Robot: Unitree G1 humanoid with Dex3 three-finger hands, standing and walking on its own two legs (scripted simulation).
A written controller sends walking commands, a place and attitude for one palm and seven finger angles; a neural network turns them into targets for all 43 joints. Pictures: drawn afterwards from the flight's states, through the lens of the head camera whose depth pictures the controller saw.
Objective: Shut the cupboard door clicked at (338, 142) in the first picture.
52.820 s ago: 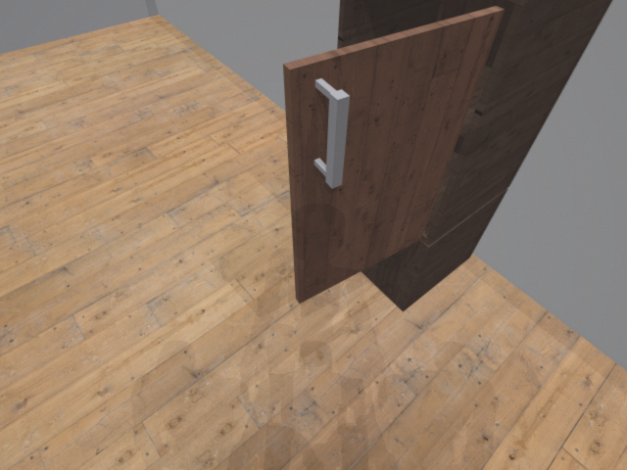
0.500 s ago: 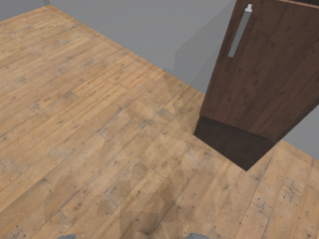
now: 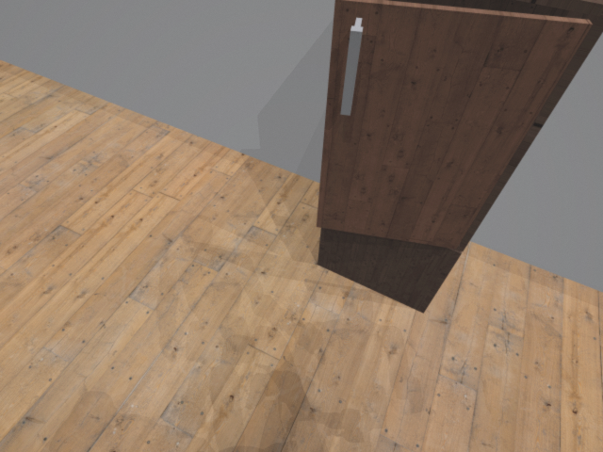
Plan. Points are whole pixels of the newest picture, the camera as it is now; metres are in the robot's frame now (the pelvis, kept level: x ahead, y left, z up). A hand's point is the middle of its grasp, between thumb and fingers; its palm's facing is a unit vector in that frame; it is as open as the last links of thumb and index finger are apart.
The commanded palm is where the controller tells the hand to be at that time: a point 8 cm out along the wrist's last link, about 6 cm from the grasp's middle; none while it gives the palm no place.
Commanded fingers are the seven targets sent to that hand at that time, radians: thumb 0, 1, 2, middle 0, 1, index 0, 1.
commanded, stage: turn to face it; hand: left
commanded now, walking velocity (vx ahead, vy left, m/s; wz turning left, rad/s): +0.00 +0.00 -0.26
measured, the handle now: (351, 68) +0.70 -0.04 +0.15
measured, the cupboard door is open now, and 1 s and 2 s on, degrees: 18 18 18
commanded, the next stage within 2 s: take the last steps up to it in 0.02 s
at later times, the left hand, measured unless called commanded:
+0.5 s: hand out of the picture +0.14 +0.16 -0.16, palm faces -0.11 -0.97 -0.22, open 7.4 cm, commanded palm none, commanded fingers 0.00 0.90 0.90 -0.20 -0.30 -0.20 -0.30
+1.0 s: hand (250, 361) +0.29 +0.11 -0.17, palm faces -0.12 -0.98 -0.16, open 7.4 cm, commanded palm none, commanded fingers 0.00 0.90 0.90 -0.20 -0.30 -0.20 -0.30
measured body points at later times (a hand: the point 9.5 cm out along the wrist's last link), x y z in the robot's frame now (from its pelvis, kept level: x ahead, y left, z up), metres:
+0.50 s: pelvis +0.05 -0.03 +0.00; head +0.06 -0.04 +0.45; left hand +0.15 +0.21 -0.14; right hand -0.01 -0.28 -0.16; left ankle +0.02 +0.11 -0.70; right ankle +0.00 -0.12 -0.74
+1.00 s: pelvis +0.22 -0.06 +0.01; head +0.26 -0.05 +0.45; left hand +0.29 +0.16 -0.16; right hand +0.19 -0.29 -0.14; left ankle +0.23 +0.04 -0.74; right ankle +0.19 -0.20 -0.68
